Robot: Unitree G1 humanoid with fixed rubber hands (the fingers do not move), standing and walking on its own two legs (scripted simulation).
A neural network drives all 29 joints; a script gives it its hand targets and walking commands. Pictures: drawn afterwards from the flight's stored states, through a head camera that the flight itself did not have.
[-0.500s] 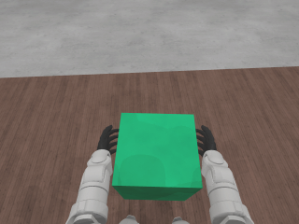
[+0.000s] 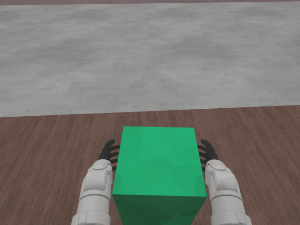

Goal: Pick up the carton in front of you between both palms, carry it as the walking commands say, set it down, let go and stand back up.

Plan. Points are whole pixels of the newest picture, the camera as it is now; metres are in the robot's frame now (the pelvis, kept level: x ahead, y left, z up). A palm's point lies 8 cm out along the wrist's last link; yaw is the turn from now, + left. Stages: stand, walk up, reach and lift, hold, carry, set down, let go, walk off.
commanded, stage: reach and lift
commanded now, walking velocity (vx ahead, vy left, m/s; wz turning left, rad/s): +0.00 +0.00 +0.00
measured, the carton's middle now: (157, 178) +0.29 +0.00 -0.05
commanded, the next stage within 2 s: hold in 0.82 s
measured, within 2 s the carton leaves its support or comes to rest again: neither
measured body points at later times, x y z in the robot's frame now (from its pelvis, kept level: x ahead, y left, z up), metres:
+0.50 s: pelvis +0.00 +0.00 +0.00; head -0.02 +0.00 +0.45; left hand +0.31 +0.15 +0.03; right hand +0.31 -0.15 +0.03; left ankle +0.02 +0.13 -0.74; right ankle +0.01 -0.13 -0.74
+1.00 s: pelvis +0.01 +0.00 +0.01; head -0.04 +0.00 +0.45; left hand +0.31 +0.15 +0.05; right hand +0.31 -0.15 +0.05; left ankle +0.02 +0.13 -0.74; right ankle +0.01 -0.13 -0.74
